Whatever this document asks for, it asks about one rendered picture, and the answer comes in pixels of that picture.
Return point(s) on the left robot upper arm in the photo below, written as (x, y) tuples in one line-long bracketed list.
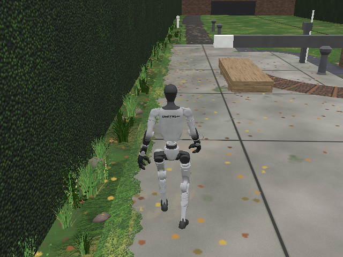
[(151, 122)]

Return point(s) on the robot right forearm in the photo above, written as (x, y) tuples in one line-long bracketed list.
[(196, 138)]

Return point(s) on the right robot upper arm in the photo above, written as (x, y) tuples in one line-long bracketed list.
[(190, 121)]

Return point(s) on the left robot shin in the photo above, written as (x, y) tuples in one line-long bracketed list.
[(162, 188)]

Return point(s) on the left robot hand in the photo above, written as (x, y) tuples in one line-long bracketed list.
[(140, 161)]

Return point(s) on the right robot hand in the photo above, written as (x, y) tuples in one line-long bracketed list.
[(193, 146)]

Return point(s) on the right robot thigh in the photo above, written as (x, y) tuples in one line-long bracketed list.
[(184, 157)]

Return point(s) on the robot left forearm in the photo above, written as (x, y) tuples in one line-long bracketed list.
[(144, 145)]

